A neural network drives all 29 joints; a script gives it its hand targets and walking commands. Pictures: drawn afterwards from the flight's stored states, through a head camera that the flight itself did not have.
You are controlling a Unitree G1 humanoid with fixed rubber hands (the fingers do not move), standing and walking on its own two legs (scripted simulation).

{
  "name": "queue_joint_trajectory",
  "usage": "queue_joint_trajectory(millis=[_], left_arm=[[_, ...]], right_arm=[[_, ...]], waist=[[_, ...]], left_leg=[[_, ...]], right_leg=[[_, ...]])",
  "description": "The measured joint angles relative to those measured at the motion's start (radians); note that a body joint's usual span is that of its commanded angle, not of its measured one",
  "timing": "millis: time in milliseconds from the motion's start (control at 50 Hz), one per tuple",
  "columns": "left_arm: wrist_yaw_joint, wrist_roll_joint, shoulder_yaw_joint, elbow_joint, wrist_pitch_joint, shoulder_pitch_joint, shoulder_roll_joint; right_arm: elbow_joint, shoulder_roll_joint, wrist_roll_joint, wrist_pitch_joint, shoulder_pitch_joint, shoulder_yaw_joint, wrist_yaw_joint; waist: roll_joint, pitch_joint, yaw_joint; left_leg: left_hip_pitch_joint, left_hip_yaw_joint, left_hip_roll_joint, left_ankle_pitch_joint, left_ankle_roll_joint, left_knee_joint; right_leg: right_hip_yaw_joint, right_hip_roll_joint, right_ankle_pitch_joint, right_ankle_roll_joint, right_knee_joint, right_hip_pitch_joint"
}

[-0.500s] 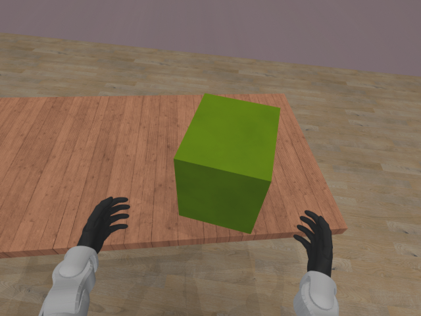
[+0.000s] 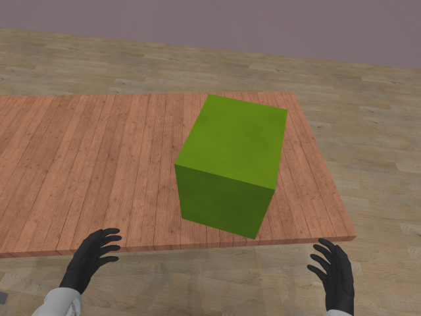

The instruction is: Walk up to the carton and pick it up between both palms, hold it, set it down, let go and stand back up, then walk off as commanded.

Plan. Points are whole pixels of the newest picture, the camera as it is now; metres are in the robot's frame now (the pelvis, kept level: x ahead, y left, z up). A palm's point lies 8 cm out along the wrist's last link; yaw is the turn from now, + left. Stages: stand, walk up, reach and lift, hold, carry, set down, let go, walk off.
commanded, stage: set down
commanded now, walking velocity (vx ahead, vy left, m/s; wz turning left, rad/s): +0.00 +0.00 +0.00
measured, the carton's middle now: (232, 167) +0.42 -0.02 +0.00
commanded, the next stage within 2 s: let go in 1.68 s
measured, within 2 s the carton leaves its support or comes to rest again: neither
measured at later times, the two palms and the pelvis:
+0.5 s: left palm (79, 283) +0.17 +0.26 -0.01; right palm (337, 296) +0.15 -0.19 +0.00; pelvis +0.01 +0.00 +0.00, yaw +0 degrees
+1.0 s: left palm (91, 278) +0.18 +0.24 -0.02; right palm (341, 303) +0.15 -0.20 -0.03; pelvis +0.02 -0.01 +0.00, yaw +0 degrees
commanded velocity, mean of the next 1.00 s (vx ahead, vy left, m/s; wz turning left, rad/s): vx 0.00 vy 0.00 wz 0.00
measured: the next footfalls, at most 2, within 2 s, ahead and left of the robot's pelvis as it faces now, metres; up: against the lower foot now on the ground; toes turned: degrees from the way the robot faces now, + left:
none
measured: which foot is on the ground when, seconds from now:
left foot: down 0.00-1.00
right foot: down 0.00-1.00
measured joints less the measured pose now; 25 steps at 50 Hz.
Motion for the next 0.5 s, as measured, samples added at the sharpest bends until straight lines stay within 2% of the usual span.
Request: queue_joint_trajectory(millis=[360, 500], left_arm=[[0.006, 0.008, -0.002, 0.0, 0.018, 0.039, 0.0], [0.013, 0.017, -0.002, 0.0, 0.027, 0.048, 0.0]], right_arm=[[0.002, -0.031, 0.0, -0.006, 0.0, 0.0, 0.05], [0.045, -0.049, 0.0, -0.006, 0.0, 0.0, 0.074]], waist=[[0.003, 0.0, 0.0], [0.003, 0.0, 0.0]], left_leg=[[0.004, 0.0, 0.001, -0.007, -0.003, -0.009], [0.006, 0.0, 0.001, -0.006, -0.004, -0.013]], right_leg=[[0.0, 0.001, -0.012, -0.005, 0.0, 0.0], [0.0, 0.001, -0.013, -0.006, 0.0, 0.0]])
